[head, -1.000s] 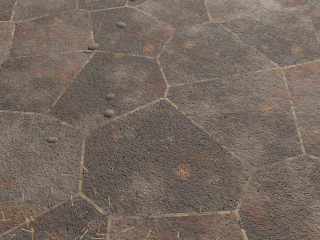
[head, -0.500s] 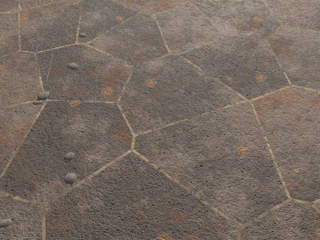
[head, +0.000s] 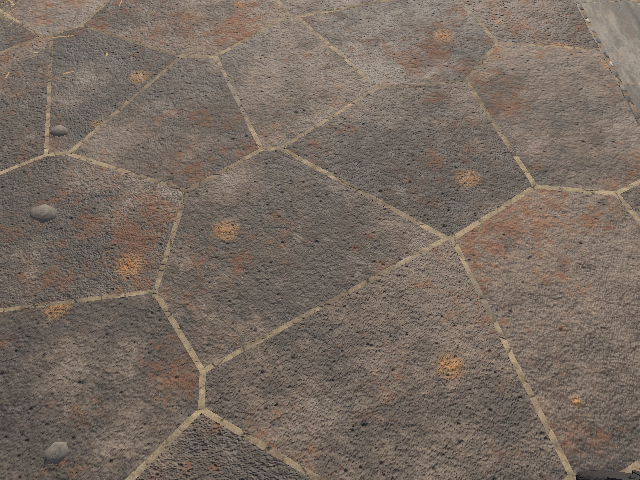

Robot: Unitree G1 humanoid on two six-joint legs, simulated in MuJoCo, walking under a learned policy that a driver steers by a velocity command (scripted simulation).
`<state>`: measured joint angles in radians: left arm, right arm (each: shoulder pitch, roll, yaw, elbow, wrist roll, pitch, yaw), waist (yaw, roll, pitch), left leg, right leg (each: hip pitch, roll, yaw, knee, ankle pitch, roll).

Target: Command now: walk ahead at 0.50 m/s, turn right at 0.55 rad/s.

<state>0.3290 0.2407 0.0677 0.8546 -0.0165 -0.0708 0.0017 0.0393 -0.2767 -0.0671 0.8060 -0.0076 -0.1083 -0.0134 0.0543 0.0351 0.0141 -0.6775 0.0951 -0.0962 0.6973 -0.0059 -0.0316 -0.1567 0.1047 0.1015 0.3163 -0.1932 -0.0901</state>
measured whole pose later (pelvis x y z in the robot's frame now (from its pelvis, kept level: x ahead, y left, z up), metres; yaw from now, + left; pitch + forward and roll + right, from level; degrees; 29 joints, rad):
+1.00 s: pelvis +0.39 -0.03 -0.01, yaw -20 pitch +1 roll -1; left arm 0.11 0.22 0.05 0.73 0.02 -0.01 0.02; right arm 0.18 -0.28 -0.05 0.84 0.01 0.04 -0.03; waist -0.01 0.03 0.03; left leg -0.45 0.09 0.00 0.88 -0.42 -0.05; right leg -0.35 0.01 -0.12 0.46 -0.14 -0.07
